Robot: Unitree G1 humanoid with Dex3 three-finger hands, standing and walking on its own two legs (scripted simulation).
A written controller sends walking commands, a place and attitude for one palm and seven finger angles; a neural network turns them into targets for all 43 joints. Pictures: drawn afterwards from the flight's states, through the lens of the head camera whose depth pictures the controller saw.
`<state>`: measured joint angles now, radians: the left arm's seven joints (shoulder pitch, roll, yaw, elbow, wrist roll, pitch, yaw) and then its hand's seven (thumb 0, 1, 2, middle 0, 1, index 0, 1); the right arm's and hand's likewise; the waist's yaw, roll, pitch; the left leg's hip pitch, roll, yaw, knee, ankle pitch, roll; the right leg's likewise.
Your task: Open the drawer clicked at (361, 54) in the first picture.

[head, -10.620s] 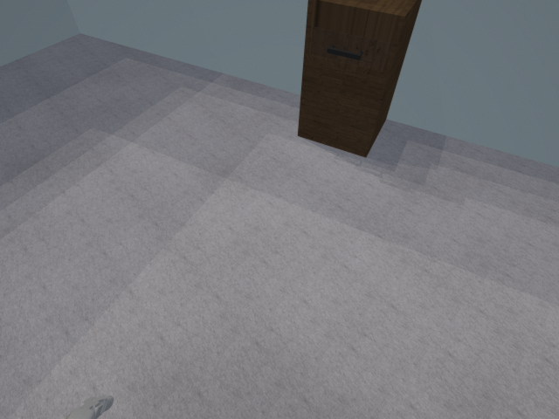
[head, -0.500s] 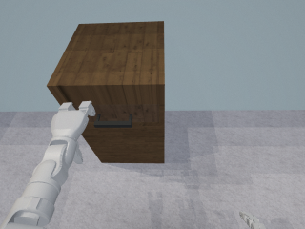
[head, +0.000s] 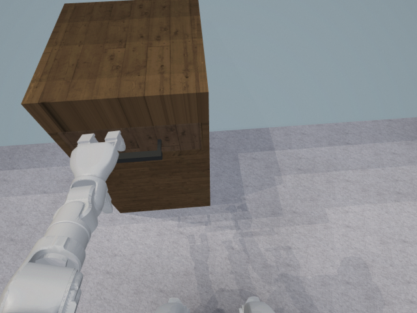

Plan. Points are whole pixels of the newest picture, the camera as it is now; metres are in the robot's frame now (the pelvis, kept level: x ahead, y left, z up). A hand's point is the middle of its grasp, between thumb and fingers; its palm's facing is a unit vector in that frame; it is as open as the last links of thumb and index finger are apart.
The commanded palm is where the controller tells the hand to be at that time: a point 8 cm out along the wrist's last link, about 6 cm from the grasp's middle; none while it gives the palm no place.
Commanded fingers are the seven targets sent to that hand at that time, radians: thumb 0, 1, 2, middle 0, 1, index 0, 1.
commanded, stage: move the hooked fingers above the handle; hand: left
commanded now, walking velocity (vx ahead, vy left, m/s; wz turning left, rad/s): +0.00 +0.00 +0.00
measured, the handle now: (134, 150) +0.54 +0.22 -0.15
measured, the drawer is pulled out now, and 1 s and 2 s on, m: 0.00 0.00 0.00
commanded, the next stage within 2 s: none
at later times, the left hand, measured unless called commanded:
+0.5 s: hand (127, 163) +0.47 +0.21 -0.09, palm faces -0.11 -0.03 -0.99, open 13.8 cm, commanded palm +0.47 +0.21 -0.04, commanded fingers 0.00 -0.50 0.30 -0.30 -1.20 -0.30 -1.20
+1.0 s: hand (127, 157) +0.48 +0.21 -0.08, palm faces -0.06 -0.05 -1.00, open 13.8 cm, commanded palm +0.47 +0.21 -0.04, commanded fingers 0.00 -0.50 0.30 -0.30 -1.20 -0.30 -1.20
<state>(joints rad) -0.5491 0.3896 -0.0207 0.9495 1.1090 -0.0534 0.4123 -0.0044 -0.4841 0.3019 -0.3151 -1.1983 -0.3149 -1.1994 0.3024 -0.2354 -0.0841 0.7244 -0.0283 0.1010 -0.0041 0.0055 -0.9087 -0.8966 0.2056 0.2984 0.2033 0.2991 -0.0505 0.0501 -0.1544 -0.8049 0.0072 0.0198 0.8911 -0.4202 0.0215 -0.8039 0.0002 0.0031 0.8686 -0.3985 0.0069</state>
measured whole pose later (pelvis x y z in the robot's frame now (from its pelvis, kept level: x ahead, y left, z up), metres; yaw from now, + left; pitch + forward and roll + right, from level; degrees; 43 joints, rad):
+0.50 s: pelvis -0.02 +0.00 -0.05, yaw +0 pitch +28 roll -2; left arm -0.83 0.47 0.01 1.17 1.15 -0.06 0.45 0.00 -0.49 0.30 -0.32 -1.20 -0.32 -1.20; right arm 0.31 -0.24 -0.05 0.74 -0.06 0.07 0.01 0.00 -0.91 -0.90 0.21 0.30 0.20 0.30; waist -0.15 0.06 -0.19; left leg -1.18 0.02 -0.01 1.18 -0.50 0.02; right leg -1.16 0.01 -0.02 1.13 -0.47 0.01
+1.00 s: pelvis -0.02 +0.00 -0.06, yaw +0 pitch +29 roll -3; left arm -0.84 0.48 0.00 1.13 1.14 -0.07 0.44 0.00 -0.49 0.30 -0.32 -1.20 -0.32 -1.20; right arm 0.29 -0.24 -0.04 0.74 -0.06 0.05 0.01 0.00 -0.91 -0.90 0.21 0.30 0.21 0.30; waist -0.15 0.06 -0.21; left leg -1.21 0.03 -0.03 1.22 -0.52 0.02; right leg -1.18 0.02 -0.04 1.15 -0.49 0.00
